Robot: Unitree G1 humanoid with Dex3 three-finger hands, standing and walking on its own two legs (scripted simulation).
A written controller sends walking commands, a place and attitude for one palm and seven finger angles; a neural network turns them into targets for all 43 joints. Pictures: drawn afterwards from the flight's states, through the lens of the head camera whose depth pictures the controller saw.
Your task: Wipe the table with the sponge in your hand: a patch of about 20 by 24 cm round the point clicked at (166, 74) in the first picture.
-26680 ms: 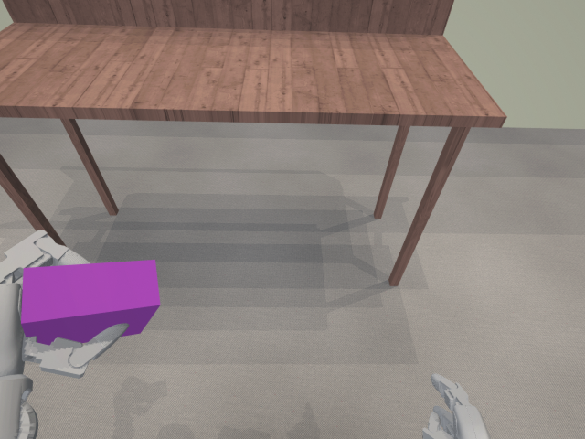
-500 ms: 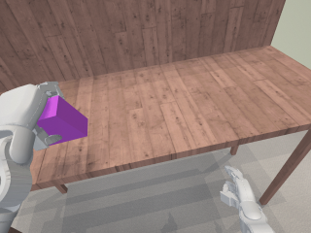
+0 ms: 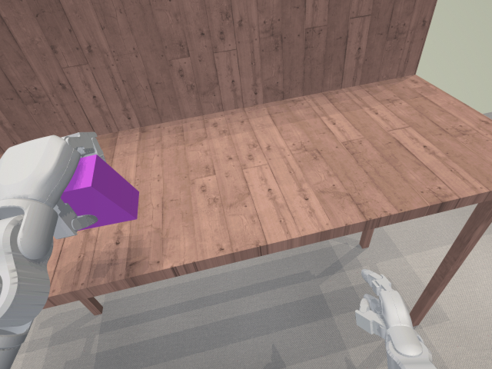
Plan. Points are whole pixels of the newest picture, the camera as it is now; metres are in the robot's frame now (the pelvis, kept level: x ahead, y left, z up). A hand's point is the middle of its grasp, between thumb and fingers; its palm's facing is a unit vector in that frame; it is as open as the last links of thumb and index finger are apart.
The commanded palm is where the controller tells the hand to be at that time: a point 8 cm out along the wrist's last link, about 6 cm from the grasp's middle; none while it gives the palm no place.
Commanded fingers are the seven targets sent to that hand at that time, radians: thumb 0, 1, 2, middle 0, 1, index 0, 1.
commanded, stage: move the sponge above the wiping area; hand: left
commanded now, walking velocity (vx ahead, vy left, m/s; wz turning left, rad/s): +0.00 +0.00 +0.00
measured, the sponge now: (87, 202) +0.25 +0.29 +0.19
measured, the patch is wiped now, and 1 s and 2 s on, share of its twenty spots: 0.00 0.00 0.00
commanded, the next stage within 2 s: none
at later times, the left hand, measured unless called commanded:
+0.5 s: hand (76, 190) +0.26 +0.30 +0.21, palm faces +0.23 -0.07 -0.97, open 9.1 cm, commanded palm +0.21 +0.29 +0.28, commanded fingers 0.00 0.10 1.30 -1.20 -1.60 -1.20 -1.60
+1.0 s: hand (78, 199) +0.26 +0.31 +0.18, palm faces +0.10 -0.03 -0.99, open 9.1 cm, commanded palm +0.23 +0.31 +0.26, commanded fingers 0.00 0.10 1.30 -1.20 -1.60 -1.20 -1.60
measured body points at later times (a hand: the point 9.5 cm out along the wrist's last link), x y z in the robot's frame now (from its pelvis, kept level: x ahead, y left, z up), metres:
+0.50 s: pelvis +0.01 +0.00 +0.00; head +0.00 -0.04 +0.45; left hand +0.24 +0.30 +0.26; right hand +0.29 -0.17 -0.06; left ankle +0.07 +0.14 -0.74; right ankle +0.01 -0.11 -0.74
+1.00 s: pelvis +0.02 +0.00 +0.00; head +0.01 -0.05 +0.45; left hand +0.25 +0.31 +0.24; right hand +0.28 -0.18 -0.07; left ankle +0.07 +0.14 -0.74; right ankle +0.01 -0.11 -0.74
